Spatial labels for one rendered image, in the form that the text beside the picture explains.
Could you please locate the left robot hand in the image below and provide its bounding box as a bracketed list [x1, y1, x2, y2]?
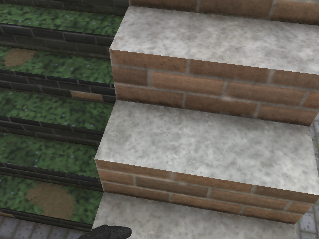
[78, 225, 132, 239]

